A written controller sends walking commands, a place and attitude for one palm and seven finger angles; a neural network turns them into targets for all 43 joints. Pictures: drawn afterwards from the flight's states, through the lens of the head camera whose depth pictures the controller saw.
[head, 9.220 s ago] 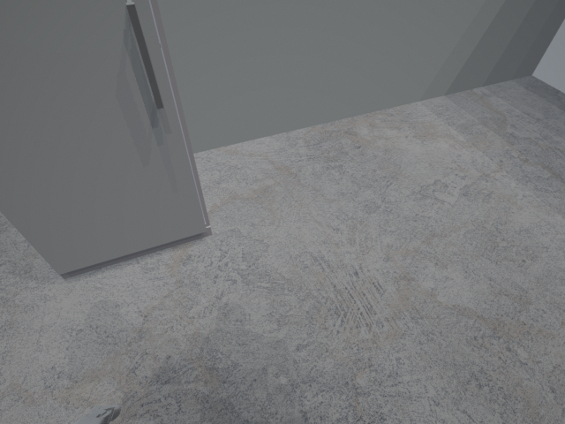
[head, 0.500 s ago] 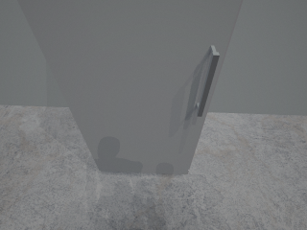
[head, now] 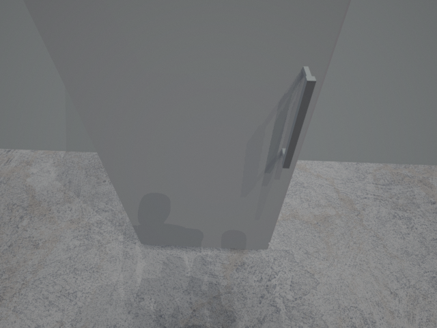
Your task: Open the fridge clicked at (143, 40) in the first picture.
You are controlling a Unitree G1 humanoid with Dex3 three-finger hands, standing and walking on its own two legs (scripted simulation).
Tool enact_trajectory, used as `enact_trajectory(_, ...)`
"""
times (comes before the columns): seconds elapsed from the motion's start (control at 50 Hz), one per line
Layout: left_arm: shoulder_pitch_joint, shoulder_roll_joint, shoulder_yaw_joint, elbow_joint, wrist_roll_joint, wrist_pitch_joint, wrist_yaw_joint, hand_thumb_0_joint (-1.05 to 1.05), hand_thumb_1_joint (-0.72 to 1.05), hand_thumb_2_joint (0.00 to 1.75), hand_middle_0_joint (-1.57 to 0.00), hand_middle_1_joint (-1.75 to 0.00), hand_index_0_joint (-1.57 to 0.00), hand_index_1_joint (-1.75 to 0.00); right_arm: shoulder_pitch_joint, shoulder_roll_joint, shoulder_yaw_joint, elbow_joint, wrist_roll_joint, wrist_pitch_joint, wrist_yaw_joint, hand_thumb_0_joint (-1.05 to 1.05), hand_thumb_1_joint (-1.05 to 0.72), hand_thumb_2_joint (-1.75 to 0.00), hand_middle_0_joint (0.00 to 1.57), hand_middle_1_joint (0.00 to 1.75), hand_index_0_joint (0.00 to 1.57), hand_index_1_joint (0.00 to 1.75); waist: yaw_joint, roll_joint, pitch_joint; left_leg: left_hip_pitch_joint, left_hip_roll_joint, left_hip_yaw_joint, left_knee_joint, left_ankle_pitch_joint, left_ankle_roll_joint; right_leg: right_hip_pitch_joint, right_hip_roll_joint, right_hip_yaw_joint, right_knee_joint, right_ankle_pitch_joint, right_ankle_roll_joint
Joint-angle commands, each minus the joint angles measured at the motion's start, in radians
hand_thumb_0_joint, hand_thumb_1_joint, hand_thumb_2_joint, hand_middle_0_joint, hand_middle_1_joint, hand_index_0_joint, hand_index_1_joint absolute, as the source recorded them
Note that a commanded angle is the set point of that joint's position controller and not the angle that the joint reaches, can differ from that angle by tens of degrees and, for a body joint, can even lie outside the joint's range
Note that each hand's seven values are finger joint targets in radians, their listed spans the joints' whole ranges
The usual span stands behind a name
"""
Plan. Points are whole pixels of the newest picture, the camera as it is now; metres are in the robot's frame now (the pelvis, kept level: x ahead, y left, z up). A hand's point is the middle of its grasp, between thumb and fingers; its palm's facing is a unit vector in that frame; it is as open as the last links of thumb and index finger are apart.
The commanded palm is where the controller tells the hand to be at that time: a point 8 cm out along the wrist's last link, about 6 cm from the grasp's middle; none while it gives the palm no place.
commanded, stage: shuffle to correct the standing spot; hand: right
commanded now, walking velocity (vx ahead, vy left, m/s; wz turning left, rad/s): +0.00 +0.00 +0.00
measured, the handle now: (294, 123) +0.54 -0.15 +0.08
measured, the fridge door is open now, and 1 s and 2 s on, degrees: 0 0 0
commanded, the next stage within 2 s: come to a stop and stand still in 0.32 s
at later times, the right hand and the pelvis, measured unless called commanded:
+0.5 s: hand out of the picture +0.02 -0.15 -0.19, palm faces +0.08 +0.99 -0.15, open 7.4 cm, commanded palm none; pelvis +0.07 +0.01 -0.01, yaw +0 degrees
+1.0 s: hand out of the picture +0.10 -0.17 -0.17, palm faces +0.03 +0.96 -0.27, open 7.3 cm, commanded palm none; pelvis +0.06 +0.01 -0.01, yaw +1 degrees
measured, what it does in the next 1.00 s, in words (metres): shifts its weight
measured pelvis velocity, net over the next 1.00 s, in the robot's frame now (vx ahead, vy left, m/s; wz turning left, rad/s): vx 0.06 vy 0.01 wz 0.02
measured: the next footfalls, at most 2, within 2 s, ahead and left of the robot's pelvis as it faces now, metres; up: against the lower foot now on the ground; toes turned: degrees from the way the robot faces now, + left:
none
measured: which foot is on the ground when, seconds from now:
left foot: down 0.00-1.00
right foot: down 0.00-1.00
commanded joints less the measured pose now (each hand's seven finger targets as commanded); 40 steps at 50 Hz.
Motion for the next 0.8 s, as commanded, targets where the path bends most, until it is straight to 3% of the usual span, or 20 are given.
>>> enact_trajectory(0.0, 0.071, 0.084, 0.013, -0.021, -0.001, -0.017, 0.007, 0.0, 0.9, 0.9, -0.2, -0.3, -0.2, -0.3, 0.074, -0.083, -0.014, -0.023, 0.004, -0.01, 0.0, 0.0, -0.9, -0.9, 0.2, 0.3, 0.2, 0.3, 0.003, 0.003, 0.064, 0.055, 0.071, -0.101, -0.09, -0.053, 0.029, -0.13, -0.085, 0.083, -0.123, -0.009, -0.008)
enact_trajectory(0.06, 0.087, 0.077, 0.015, -0.011, 0.003, -0.013, 0.006, 0.0, 0.9, 0.9, -0.2, -0.3, -0.2, -0.3, 0.088, -0.079, -0.015, -0.017, 0.001, -0.009, 0.001, 0.0, -0.9, -0.9, 0.2, 0.3, 0.2, 0.3, 0.004, 0.003, 0.049, 0.049, 0.066, -0.101, -0.097, -0.169, 0.031, -0.12, -0.079, 0.076, -0.119, -0.114, -0.01)
enact_trajectory(0.14, 0.098, 0.081, 0.02, -0.019, 0.013, -0.002, 0.004, 0.0, 0.9, 0.9, -0.2, -0.3, -0.2, -0.3, 0.101, -0.085, -0.029, -0.029, -0.005, 0.001, 0.01, 0.0, -0.9, -0.9, 0.2, 0.3, 0.2, 0.3, 0.0, 0.008, 0.107, -0.014, 0.06, -0.12, -0.096, -0.378, 0.043, -0.185, -0.071, 0.081, -0.11, -0.292, -0.026)
enact_trajectory(0.24, 0.116, 0.071, 0.022, -0.029, 0.012, -0.015, 0.003, 0.0, 0.9, 0.9, -0.2, -0.3, -0.2, -0.3, 0.127, -0.078, -0.04, -0.032, -0.005, -0.008, 0.017, 0.0, -0.9, -0.9, 0.2, 0.3, 0.2, 0.3, 0.001, -0.015, 0.124, -0.026, 0.061, -0.125, -0.06, -0.363, 0.065, -0.193, -0.075, 0.08, -0.078, -0.269, -0.039)
enact_trajectory(0.32, 0.144, 0.083, 0.026, -0.028, 0.008, -0.025, 0.005, 0.0, 0.9, 0.9, -0.2, -0.3, -0.2, -0.3, 0.128, -0.064, -0.039, -0.036, -0.006, -0.016, 0.022, 0.0, -0.9, -0.9, 0.2, 0.3, 0.2, 0.3, 0.007, -0.072, 0.137, -0.041, 0.03, -0.075, 0.018, -0.288, 0.061, -0.176, -0.12, 0.132, -0.112, -0.274, -0.061)
enact_trajectory(0.38, 0.153, 0.092, 0.03, -0.025, 0.005, -0.036, 0.009, 0.0, 0.9, 0.9, -0.2, -0.3, -0.2, -0.3, 0.147, -0.047, -0.038, -0.028, -0.008, -0.025, 0.024, 0.0, -0.9, -0.9, 0.2, 0.3, 0.2, 0.3, 0.004, -0.08, 0.121, -0.011, 0.017, -0.034, 0.08, -0.146, 0.059, -0.148, -0.151, 0.147, -0.094, -0.119, -0.08)
enact_trajectory(0.42, 0.153, 0.09, 0.029, -0.022, 0.003, -0.043, 0.013, 0.0, 0.9, 0.9, -0.2, -0.3, -0.2, -0.3, 0.166, -0.044, -0.039, -0.016, -0.007, -0.031, 0.02, 0.0, -0.9, -0.9, 0.2, 0.3, 0.2, 0.3, -0.002, -0.077, 0.084, 0.029, 0.023, -0.027, 0.103, -0.028, 0.058, -0.112, -0.144, 0.114, -0.032, 0.083, -0.075)
enact_trajectory(0.44, 0.148, 0.082, 0.024, -0.019, 0.0, -0.044, 0.018, 0.0, 0.9, 0.9, -0.2, -0.3, -0.2, -0.3, 0.174, -0.042, -0.038, -0.008, -0.005, -0.031, 0.015, 0.0, -0.9, -0.9, 0.2, 0.3, 0.2, 0.3, -0.006, -0.054, 0.066, 0.059, 0.035, -0.04, 0.101, 0.072, 0.057, -0.098, -0.127, 0.08, 0.016, 0.229, -0.062)
enact_trajectory(0.46, 0.151, 0.064, 0.021, -0.016, -0.001, -0.045, 0.024, 0.0, 0.9, 0.9, -0.2, -0.3, -0.2, -0.3, 0.19, -0.05, -0.038, 0.002, -0.005, -0.033, 0.01, 0.0, -0.9, -0.9, 0.2, 0.3, 0.2, 0.3, -0.009, -0.009, 0.045, 0.107, 0.057, -0.057, 0.1, 0.254, 0.06, -0.096, -0.103, 0.04, 0.074, 0.365, -0.044)
enact_trajectory(0.5, 0.139, 0.053, 0.015, -0.018, -0.004, -0.045, 0.032, 0.0, 0.9, 0.9, -0.2, -0.3, -0.2, -0.3, 0.223, -0.076, -0.042, 0.023, 0.003, -0.035, -0.005, 0.0, -0.9, -0.9, 0.2, 0.3, 0.2, 0.3, -0.012, 0.053, -0.033, 0.216, 0.109, -0.087, 0.12, 0.646, 0.063, -0.1, -0.073, -0.001, 0.136, 0.436, -0.004)
enact_trajectory(0.52, 0.126, 0.051, 0.014, -0.018, -0.009, -0.04, 0.034, 0.0, 0.9, 0.9, -0.2, -0.3, -0.2, -0.3, 0.208, -0.084, -0.038, 0.021, 0.008, -0.035, -0.011, 0.0, -0.9, -0.9, 0.2, 0.3, 0.2, 0.3, -0.005, 0.049, -0.046, 0.226, 0.124, -0.081, 0.125, 0.764, 0.057, -0.085, -0.073, 0.0, 0.11, 0.443, 0.008)
enact_trajectory(0.54, 0.117, 0.055, 0.017, -0.015, -0.012, -0.035, 0.036, 0.0, 0.9, 0.9, -0.2, -0.3, -0.2, -0.3, 0.183, -0.092, -0.034, 0.014, 0.01, -0.032, -0.014, 0.0, -0.9, -0.9, 0.2, 0.3, 0.2, 0.3, 0.001, 0.034, -0.053, 0.212, 0.123, -0.071, 0.128, 0.799, 0.043, -0.052, -0.076, 0.003, 0.082, 0.47, 0.012)
enact_trajectory(0.6, 0.112, 0.073, 0.038, -0.02, -0.013, -0.018, 0.04, 0.0, 0.9, 0.9, -0.2, -0.3, -0.2, -0.3, 0.127, -0.106, -0.042, -0.022, 0.006, -0.014, -0.021, 0.0, -0.9, -0.9, 0.2, 0.3, 0.2, 0.3, 0.01, -0.005, -0.033, 0.122, 0.102, -0.046, 0.159, 0.737, 0.011, 0.026, -0.09, -0.01, 0.09, 0.669, -0.001)
enact_trajectory(0.68, 0.096, 0.104, 0.063, -0.029, -0.004, -0.003, 0.038, 0.0, 0.9, 0.9, -0.2, -0.3, -0.2, -0.3, 0.062, -0.1, -0.053, -0.054, -0.001, 0.003, -0.019, 0.0, -0.9, -0.9, 0.2, 0.3, 0.2, 0.3, 0.021, -0.036, -0.016, 0.028, 0.073, -0.021, 0.188, 0.528, 0.002, 0.093, -0.12, -0.022, 0.098, 0.773, -0.019)
enact_trajectory(0.74, 0.075, 0.118, 0.073, -0.05, 0.004, -0.003, 0.031, 0.0, 0.9, 0.9, -0.2, -0.3, -0.2, -0.3, 0.022, -0.075, -0.056, -0.087, -0.004, 0.009, -0.012, 0.0, -0.9, -0.9, 0.2, 0.3, 0.2, 0.3, 0.023, -0.078, 0.016, -0.064, 0.034, -0.006, 0.177, 0.152, -0.009, 0.148, -0.163, 0.013, 0.064, 0.814, -0.062)
enact_trajectory(0.78, 0.061, 0.135, 0.075, -0.066, 0.004, -0.006, 0.028, 0.0, 0.9, 0.9, -0.2, -0.3, -0.2, -0.3, 0.016, -0.071, -0.056, -0.103, -0.007, 0.009, -0.009, 0.0, -0.9, -0.9, 0.2, 0.3, 0.2, 0.3, 0.013, -0.091, 0.03, -0.061, 0.013, 0.0, 0.122, 0.021, -0.008, 0.166, -0.174, 0.027, 0.06, 0.88, -0.074)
